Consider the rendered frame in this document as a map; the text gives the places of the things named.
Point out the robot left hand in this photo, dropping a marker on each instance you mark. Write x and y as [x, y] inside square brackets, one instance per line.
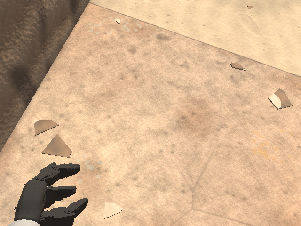
[39, 194]

